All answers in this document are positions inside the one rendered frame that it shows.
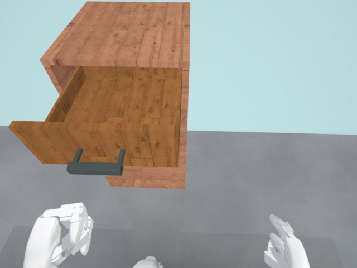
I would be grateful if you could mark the handle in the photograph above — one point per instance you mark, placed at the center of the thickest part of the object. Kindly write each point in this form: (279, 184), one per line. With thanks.
(95, 168)

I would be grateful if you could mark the right robot hand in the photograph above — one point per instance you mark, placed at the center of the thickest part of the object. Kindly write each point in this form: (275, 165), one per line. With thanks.
(291, 253)

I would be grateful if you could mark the drawer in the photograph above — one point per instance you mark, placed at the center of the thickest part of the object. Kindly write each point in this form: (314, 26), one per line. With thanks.
(104, 109)

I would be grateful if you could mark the left robot hand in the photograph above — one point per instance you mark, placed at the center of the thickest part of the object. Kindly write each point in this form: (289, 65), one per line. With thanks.
(69, 225)

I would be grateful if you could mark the cabinet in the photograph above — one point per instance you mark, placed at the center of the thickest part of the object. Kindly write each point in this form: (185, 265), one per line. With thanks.
(132, 34)

